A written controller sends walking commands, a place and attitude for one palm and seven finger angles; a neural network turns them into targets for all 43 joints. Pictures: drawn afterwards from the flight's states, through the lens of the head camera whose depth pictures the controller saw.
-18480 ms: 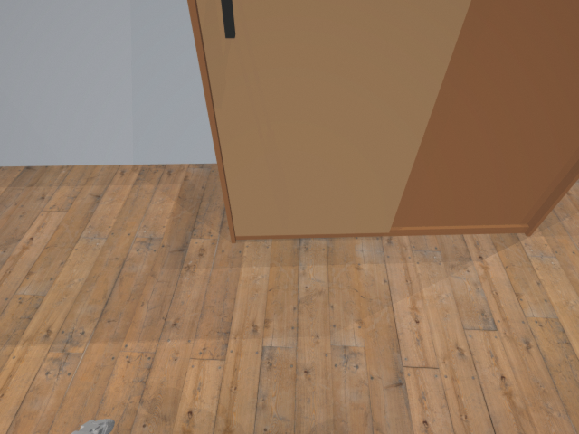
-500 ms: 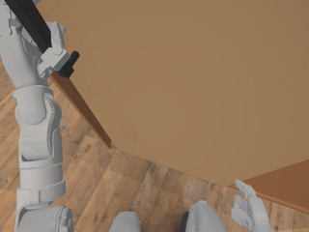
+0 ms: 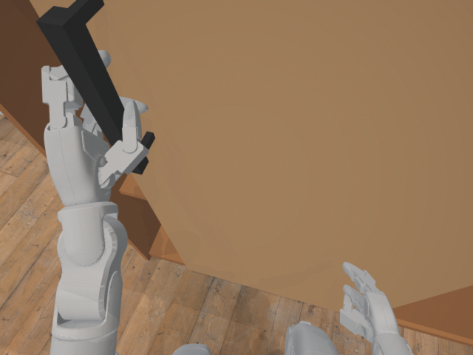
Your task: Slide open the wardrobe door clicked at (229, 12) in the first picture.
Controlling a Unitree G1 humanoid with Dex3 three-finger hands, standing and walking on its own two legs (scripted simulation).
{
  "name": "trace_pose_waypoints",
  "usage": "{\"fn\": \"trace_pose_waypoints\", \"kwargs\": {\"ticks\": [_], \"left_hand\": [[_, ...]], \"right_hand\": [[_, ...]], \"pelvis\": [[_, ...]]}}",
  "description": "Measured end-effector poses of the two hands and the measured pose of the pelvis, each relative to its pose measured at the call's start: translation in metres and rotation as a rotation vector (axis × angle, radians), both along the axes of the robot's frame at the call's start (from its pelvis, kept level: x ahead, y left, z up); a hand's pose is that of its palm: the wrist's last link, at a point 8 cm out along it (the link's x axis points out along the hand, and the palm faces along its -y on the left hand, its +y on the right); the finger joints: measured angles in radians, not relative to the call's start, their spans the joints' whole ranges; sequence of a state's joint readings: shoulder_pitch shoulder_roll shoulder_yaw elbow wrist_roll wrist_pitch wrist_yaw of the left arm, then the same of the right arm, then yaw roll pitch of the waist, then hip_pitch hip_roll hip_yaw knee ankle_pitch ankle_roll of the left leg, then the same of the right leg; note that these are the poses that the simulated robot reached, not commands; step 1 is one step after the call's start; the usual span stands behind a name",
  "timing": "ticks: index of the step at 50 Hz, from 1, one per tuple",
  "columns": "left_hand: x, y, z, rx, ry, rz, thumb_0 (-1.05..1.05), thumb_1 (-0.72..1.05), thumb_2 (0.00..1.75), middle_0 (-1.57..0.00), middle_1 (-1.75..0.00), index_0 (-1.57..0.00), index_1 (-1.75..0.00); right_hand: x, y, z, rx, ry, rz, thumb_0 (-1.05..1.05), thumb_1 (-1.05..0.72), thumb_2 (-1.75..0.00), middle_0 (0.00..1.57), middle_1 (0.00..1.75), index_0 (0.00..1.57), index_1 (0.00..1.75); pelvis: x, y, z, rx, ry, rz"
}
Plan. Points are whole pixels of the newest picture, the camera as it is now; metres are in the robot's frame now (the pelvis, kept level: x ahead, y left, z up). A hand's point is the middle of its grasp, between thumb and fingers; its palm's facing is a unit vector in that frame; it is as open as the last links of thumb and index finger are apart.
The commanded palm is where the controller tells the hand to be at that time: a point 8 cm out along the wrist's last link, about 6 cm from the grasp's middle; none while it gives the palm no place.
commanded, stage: step sideways, sliding the door along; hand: left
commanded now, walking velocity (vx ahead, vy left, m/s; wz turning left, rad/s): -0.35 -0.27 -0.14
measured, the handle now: (118, 99) +0.34 +0.21 +0.23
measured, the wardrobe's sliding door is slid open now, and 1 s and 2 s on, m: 0.18 0.36 0.51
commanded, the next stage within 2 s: none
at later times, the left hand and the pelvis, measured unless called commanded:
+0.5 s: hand (236, 168) +0.29 +0.06 +0.21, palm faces +0.21 -0.98 -0.03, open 7.5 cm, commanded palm +0.26 +0.08 +0.20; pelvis -0.05 -0.07 -0.01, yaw -4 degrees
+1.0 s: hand (303, 174) +0.29 +0.00 +0.22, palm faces +0.31 -0.94 -0.09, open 6.7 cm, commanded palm +0.25 -0.03 +0.21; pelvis -0.14 -0.18 -0.01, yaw -7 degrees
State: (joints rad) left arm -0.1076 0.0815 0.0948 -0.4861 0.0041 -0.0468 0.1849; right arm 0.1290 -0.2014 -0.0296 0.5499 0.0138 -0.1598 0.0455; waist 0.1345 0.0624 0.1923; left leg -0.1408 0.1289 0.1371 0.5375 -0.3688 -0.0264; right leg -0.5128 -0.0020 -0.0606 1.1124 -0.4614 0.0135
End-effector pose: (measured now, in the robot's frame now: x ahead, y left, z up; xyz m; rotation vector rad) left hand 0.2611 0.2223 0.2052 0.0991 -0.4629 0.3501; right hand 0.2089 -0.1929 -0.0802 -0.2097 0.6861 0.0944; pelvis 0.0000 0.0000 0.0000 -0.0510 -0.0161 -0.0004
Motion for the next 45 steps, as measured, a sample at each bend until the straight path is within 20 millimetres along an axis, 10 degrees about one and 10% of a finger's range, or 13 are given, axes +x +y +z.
{"fn": "trace_pose_waypoints", "kwargs": {"ticks": [10, 18, 34, 45], "left_hand": [[-0.002, -0.046, 0.0, 0.012, -0.001, -0.097, -0.02, 0.72, 0.8, -0.45, -1.4, -0.01, -1.2], [-0.003, -0.084, -0.001, 0.042, -0.03, -0.048, -0.05, 0.7, 0.83, -0.45, -1.4, -0.01, -1.2], [-0.003, -0.13, 0.004, 0.049, 0.001, -0.269, -0.02, 0.69, 0.79, -0.45, -1.4, -0.05, -1.27], [-0.007, -0.164, 0.011, 0.058, 0.086, -0.13, -0.02, 0.71, 0.84, -0.45, -1.4, -0.14, -1.34]], "right_hand": [[0.008, 0.004, 0.01, 0.092, -0.067, 0.029, 0.01, -0.9, -0.9, 0.2, 0.3, 0.21, 0.3], [0.002, -0.052, -0.01, 0.088, -0.08, -0.001, 0.01, -0.9, -0.9, 0.2, 0.3, 0.27, 0.33], [-0.164, -0.13, -0.011, -0.049, 0.136, -0.305, 0.01, -0.9, -0.9, 0.2, 0.3, 0.21, 0.3], [-0.219, -0.177, -0.023, 0.036, 0.161, -0.298, 0.01, -0.9, -0.9, 0.2, 0.3, 0.21, 0.3]], "pelvis": [[0.002, -0.032, 0.002, -0.003, -0.041, -0.061], [-0.015, -0.071, -0.016, 0.044, -0.014, -0.044], [-0.082, -0.081, 0.0, 0.007, -0.027, -0.132], [-0.124, -0.153, -0.002, -0.016, -0.016, -0.172]]}}
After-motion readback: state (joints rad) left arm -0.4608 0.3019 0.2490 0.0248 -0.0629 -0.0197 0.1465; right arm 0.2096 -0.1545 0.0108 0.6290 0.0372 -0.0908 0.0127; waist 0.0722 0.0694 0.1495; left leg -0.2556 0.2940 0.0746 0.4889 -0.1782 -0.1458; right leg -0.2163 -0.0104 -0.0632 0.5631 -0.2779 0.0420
